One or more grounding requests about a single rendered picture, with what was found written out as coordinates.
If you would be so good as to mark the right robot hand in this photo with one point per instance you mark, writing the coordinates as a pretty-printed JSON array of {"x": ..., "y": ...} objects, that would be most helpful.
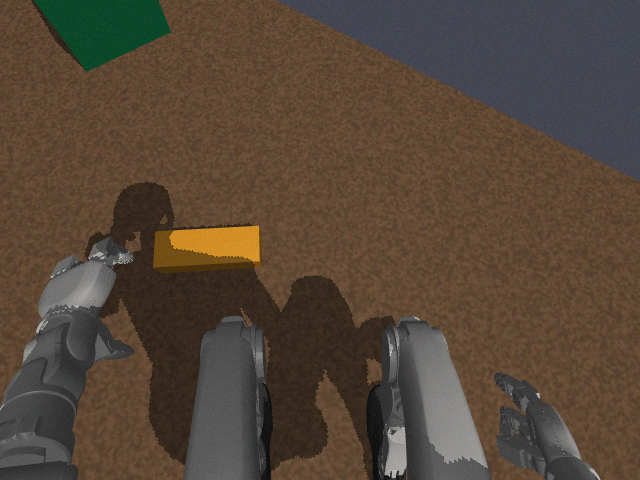
[{"x": 543, "y": 434}]

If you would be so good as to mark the left robot hand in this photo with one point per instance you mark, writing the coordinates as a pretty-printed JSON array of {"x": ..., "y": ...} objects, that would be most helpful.
[{"x": 85, "y": 286}]

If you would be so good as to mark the right robot foot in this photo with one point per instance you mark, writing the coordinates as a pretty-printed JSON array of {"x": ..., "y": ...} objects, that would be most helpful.
[{"x": 375, "y": 428}]

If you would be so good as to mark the left robot arm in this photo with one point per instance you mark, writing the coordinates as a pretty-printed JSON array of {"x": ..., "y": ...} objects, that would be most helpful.
[{"x": 41, "y": 401}]

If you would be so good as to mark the right robot arm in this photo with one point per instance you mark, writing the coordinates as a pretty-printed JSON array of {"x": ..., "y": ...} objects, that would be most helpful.
[{"x": 569, "y": 468}]

